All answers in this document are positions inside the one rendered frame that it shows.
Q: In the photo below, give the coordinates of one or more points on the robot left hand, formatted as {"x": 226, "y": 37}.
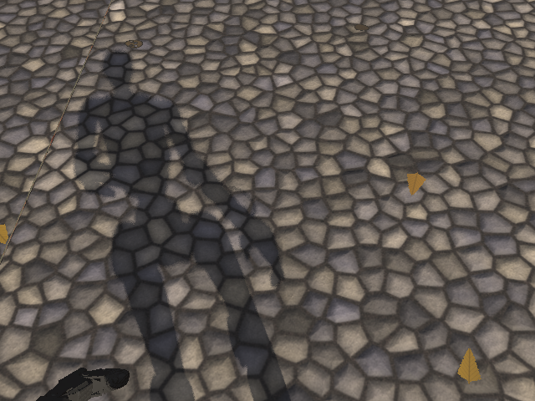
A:
{"x": 82, "y": 385}

